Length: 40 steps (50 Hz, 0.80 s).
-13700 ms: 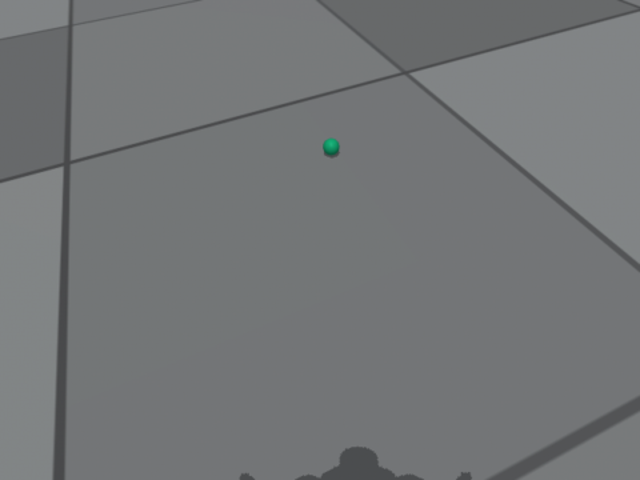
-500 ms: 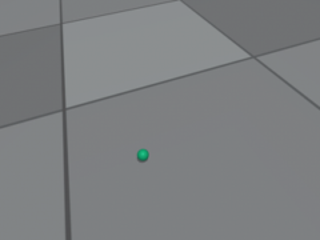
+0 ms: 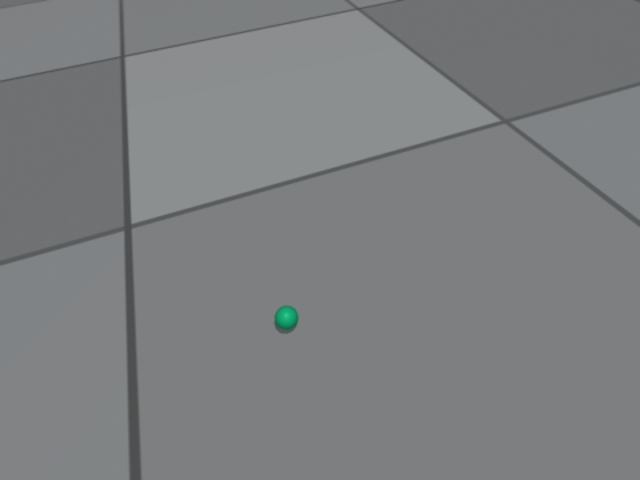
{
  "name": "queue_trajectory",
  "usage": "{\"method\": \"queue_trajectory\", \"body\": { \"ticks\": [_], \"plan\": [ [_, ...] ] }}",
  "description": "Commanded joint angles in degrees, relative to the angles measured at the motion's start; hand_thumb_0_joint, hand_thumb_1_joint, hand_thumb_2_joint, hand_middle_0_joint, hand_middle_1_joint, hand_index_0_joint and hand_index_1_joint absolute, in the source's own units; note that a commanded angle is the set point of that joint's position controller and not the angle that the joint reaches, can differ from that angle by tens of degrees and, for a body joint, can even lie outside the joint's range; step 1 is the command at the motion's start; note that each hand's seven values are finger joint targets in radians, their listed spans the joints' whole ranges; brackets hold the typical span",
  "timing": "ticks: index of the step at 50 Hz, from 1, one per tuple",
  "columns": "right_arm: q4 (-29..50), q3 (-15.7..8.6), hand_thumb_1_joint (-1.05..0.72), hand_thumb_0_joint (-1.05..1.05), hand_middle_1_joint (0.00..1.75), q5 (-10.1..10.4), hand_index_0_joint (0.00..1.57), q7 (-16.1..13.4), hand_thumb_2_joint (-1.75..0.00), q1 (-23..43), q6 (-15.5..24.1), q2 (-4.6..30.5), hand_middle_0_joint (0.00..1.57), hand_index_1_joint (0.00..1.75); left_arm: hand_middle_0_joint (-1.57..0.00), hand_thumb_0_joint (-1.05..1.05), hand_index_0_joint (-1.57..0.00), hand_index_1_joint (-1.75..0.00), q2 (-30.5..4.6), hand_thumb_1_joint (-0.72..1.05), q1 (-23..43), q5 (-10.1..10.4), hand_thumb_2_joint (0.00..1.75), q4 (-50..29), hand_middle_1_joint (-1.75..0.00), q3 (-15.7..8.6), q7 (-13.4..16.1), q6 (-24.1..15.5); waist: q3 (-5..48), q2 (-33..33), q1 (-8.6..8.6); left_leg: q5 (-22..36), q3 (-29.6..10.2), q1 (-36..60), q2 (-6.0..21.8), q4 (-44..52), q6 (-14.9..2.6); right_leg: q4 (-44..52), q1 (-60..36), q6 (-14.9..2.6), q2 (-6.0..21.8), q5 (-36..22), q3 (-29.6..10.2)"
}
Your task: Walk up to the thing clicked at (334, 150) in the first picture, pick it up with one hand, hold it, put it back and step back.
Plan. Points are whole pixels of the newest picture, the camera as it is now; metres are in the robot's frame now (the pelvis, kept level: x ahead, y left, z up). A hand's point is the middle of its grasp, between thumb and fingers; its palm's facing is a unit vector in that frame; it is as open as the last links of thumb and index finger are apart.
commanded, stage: walk up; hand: left
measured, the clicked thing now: (286, 317) +0.76 +0.22 -0.74
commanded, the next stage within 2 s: none
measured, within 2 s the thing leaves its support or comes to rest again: neither
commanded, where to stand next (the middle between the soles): +0.36 +0.03 m, yaw -4 degrees
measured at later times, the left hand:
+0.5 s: hand (113, 466) +0.17 +0.36 -0.15, palm faces -0.09 -0.93 -0.34, open 7.3 cm
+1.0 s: hand (190, 324) +0.40 +0.29 -0.14, palm faces -0.12 -0.92 -0.37, open 7.3 cm
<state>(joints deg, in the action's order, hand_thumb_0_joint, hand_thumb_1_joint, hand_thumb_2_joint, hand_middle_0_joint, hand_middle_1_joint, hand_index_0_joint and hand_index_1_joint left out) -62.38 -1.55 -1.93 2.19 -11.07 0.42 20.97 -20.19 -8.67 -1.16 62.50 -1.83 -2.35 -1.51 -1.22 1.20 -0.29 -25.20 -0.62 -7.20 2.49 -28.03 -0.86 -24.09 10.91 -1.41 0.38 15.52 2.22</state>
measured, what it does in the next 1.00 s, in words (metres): walks ahead: left foot, then right foot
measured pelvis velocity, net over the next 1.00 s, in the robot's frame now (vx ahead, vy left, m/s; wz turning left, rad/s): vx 0.28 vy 0.05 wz -0.11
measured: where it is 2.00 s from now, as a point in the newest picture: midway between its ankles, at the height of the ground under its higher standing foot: outside the picture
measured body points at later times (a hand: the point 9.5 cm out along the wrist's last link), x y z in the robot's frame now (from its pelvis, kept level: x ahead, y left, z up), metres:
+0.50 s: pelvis +0.11 +0.08 +0.00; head +0.12 +0.10 +0.45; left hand +0.17 +0.41 -0.13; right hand +0.11 -0.24 -0.11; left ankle +0.09 +0.18 -0.75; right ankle +0.19 -0.07 -0.69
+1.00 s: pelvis +0.28 +0.05 -0.01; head +0.31 +0.04 +0.44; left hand +0.40 +0.34 -0.12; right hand +0.33 -0.27 -0.13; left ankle +0.35 +0.20 -0.70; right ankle +0.28 -0.06 -0.74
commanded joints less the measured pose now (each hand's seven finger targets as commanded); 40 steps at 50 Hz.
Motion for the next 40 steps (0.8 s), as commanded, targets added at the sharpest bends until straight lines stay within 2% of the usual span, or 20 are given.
{"method": "queue_trajectory", "body": {
  "ticks": [1,3,6,8,10,11,12,13,14,16,19,28,31,33,34,35,36,37,38,40],
  "plan": [
    [7.88,-4.19,-0.9,0.0,0.3,-0.86,0.2,0.11,-0.9,4.33,1.0,12.57,0.2,0.3,-0.2,0.0,-0.2,-0.3,-19.85,0.9,-4.26,-0.78,0.9,-5.12,-0.3,-6.15,1.23,-1.91,-8.98,-8.58,-3.77,-2.83,-1.94,-27.4,2.81,-18.53,-1.31,17.57,-6.59,-12.7,21.13,26.98,-28.95],
    [8.92,-4.62,-0.9,0.0,0.3,-0.63,0.2,0.55,-0.9,4.72,1.89,12.71,0.2,0.3,-0.2,0.0,-0.2,-0.3,-18.85,0.9,-5.62,-0.86,0.9,-5.84,-0.3,-6.11,1.23,-2.34,-5.99,-7.34,-3.65,-1.94,-2.79,-26.28,3.89,-17.02,-1.53,16.49,-9.22,-12.5,18.9,18.34,-25.13],
    [8.96,-5.61,-0.9,0.0,0.3,-0.58,0.2,1.71,-0.9,-0.1,1.79,12.66,0.2,0.3,-0.2,0.0,-0.2,-0.3,-18.37,0.9,-2.36,-0.76,0.9,-8.53,-0.3,-5.9,0.63,-2.14,-1.71,-9.24,-0.86,-1.44,-0.14,-16.0,2.4,-13.68,-0.61,15.24,-3.0,-9.63,14.02,17.69,-17.21],
    [8.29,-6.6,-0.9,0.0,0.3,-0.35,0.2,1.76,-0.9,-6.41,1.54,12.84,0.2,0.3,-0.2,0.0,-0.2,-0.3,-19.32,0.9,3.52,-1.11,0.9,-11.28,-0.3,-5.82,0.41,-1.98,-1.42,-12.66,3.75,4.09,1.3,-3.72,3.2,-9.0,-0.9,13.36,8.49,-7.84,12.69,17.09,-12.87],
    [4.71,-8.19,-0.9,0.0,0.3,-0.5,0.2,1.01,-0.9,-17.31,1.86,13.47,0.2,0.3,-0.2,0.0,-0.2,-0.3,-16.19,0.9,7.0,-0.81,0.9,-13.07,-0.3,-5.03,0.28,-1.18,-0.32,-4.24,10.08,13.36,3.2,13.55,0.56,-0.08,0.25,-2.74,21.99,-4.72,6.6,19.99,-5.86],
    [3.48,-9.29,-0.9,0.0,0.3,-1.09,0.2,0.22,-0.9,-22.67,2.17,16.88,0.2,0.3,-0.2,0.0,-0.2,-0.3,-11.47,0.9,5.05,-0.63,0.9,-13.91,-0.3,-3.76,0.53,-0.92,-0.49,10.81,12.07,2.94,-5.19,18.15,3.57,6.85,0.42,-21.04,29.84,-3.0,-1.62,22.35,-2.68],
    [5.52,-9.46,-0.9,0.0,0.3,-2.06,0.2,-0.61,-0.9,-21.07,2.72,20.29,0.2,0.3,-0.2,0.0,-0.2,-0.3,-8.22,0.9,0.61,-0.26,0.9,-14.03,-0.3,-2.45,0.9,-0.68,-2.74,20.34,9.99,-15.79,-26.19,11.22,14.7,16.29,-0.68,-36.93,35.79,-1.77,-7.52,19.99,-6.77],
    [10.01,-9.08,-0.9,0.0,0.3,-1.42,0.2,-0.96,-0.9,-9.39,3.14,21.56,0.2,0.3,-0.2,0.0,-0.2,-0.3,-12.51,0.9,-2.78,0.21,0.9,-12.93,-0.3,-3.48,1.22,-0.35,-5.56,11.96,4.67,-25.7,-34.07,-0.27,20.09,22.66,-5.08,-40.54,31.69,-1.82,-4.27,13.23,-11.15],
    [11.83,-9.0,-0.9,0.0,0.3,-0.36,0.2,-0.71,-0.9,-3.7,3.25,22.93,0.2,0.3,-0.2,0.0,-0.2,-0.3,-15.92,0.9,-5.18,0.45,0.9,-11.8,-0.3,-4.08,1.1,-0.27,-7.7,9.34,2.33,-28.47,-32.68,-7.13,21.68,24.03,-8.13,-39.47,26.76,-1.97,-0.08,10.19,-12.92],
    [13.73,-7.66,-0.9,0.0,0.3,0.12,0.2,-0.65,-0.9,0.04,3.61,19.21,0.2,0.3,-0.2,0.0,-0.2,-0.3,-17.79,0.9,-9.38,0.71,0.9,-9.51,-0.3,-4.51,0.62,-0.4,-6.76,8.31,-0.57,-21.62,-23.47,-5.62,16.5,21.45,-8.23,-39.48,24.18,-0.71,1.63,5.71,-10.33],
    [13.91,-6.82,-0.9,0.0,0.3,0.51,0.2,-0.67,-0.9,-3.56,4.74,16.66,0.2,0.3,-0.2,0.0,-0.2,-0.3,-16.79,0.9,-10.87,0.5,0.9,-8.21,-0.3,-4.72,-0.14,-0.4,-7.3,7.46,0.4,-8.0,-12.59,-3.96,12.65,19.57,-8.13,-34.06,22.31,1.12,2.06,0.59,-8.8],
    [15.71,-6.58,-0.9,0.0,0.3,0.94,0.2,-0.65,-0.9,-11.01,4.53,16.47,0.2,0.3,-0.2,0.0,-0.2,-0.3,-12.53,0.9,0.46,0.12,0.9,-15.46,-0.3,-3.36,-1.28,-1.53,-6.41,5.16,4.37,23.83,-0.62,3.97,11.15,11.86,-8.95,-12.08,17.72,0.48,2.2,-4.18,-1.76],
    [17.1,-6.44,-0.9,0.0,0.3,0.9,0.2,-0.82,-0.9,-11.8,3.78,16.23,0.2,0.3,-0.2,0.0,-0.2,-0.3,-11.7,0.9,-0.43,0.33,0.9,-15.86,-0.3,-3.53,-1.07,-1.95,-4.13,5.43,3.59,32.82,-0.43,3.58,11.73,6.66,-8.68,-9.53,10.99,-1.0,0.68,-3.88,1.01],
    [18.48,-6.09,-0.9,0.0,0.3,1.26,0.2,-0.97,-0.9,-10.38,3.31,15.78,0.2,0.3,-0.2,0.0,-0.2,-0.3,-11.98,0.9,-6.33,0.37,0.9,-14.68,-0.3,-4.17,-0.62,-2.34,-1.42,2.21,-0.05,35.76,0.92,0.55,10.34,-2.12,-7.75,-4.61,0.6,-1.96,-0.72,-6.09,1.75],
    [19.17,-5.08,-0.9,0.0,0.3,1.6,0.2,-0.98,-0.9,-10.99,3.36,13.42,0.2,0.3,-0.2,0.0,-0.2,-0.3,-14.5,0.9,-11.11,0.24,0.9,-13.57,-0.3,-5.11,-0.1,-2.8,2.83,-3.04,-2.42,35.78,3.4,-1.94,7.02,-12.39,-6.02,-2.43,-8.41,-3.33,-0.65,-6.48,0.33],
    [20.22,-4.01,-0.9,0.0,0.3,2.01,0.2,-1.16,-0.9,-13.37,3.59,10.44,0.2,0.3,-0.2,0.0,-0.2,-0.3,-18.44,0.9,-16.34,0.03,0.9,-13.19,-0.3,-6.73,0.57,-3.13,9.02,-12.96,-4.09,23.73,5.38,-9.61,2.85,-27.72,-3.5,-0.26,-18.01,-6.61,9.39,-7.09,-15.01],
    [20.55,-3.75,-0.9,0.0,0.3,2.35,0.2,-1.25,-0.9,-13.86,3.32,10.35,0.2,0.3,-0.2,0.0,-0.2,-0.3,-21.87,0.9,-18.48,0.69,0.9,-13.71,-0.3,-7.28,0.93,-3.13,9.28,-18.74,-5.08,-4.18,4.86,-22.5,-5.47,-36.75,-1.65,4.94,-22.85,-13.62,21.78,-9.33,-37.35],
    [19.2,-4.67,-0.9,0.0,0.3,1.66,0.2,-2.1,-0.9,-12.83,2.71,14.85,0.2,0.3,-0.2,0.0,-0.2,-0.3,-22.49,0.9,-15.86,1.31,0.9,-14.74,-0.3,-7.4,1.01,-2.96,6.03,-14.45,-4.85,-9.29,-0.16,-24.08,-2.23,-40.01,-1.72,4.39,-18.63,-17.35,24.11,-10.03,-40.97],
    [18.4,-4.83,-0.9,0.0,0.3,1.64,0.2,-2.27,-0.9,-11.7,2.88,15.33,0.2,0.3,-0.2,0.0,-0.2,-0.3,-20.34,0.9,-14.5,2.07,0.9,-15.35,-0.3,-6.99,1.34,-2.6,3.31,-10.49,-4.47,-8.0,-2.34,-24.65,-1.2,-42.18,-1.56,4.64,-14.93,-17.33,22.56,-13.52,-35.57],
    [17.09,-4.43,-0.9,0.0,0.3,2.43,0.2,-1.99,-0.9,-12.81,2.54,12.95,0.2,0.3,-0.2,0.0,-0.2,-0.3,-16.87,0.9,-9.88,2.42,0.9,-16.78,-0.3,-5.64,2.0,-2.71,-0.59,-6.68,-0.91,-2.24,-4.94,-21.37,0.42,-39.83,-1.03,3.49,-7.03,-12.44,16.32,-21.89,-20.1]
  ]
}}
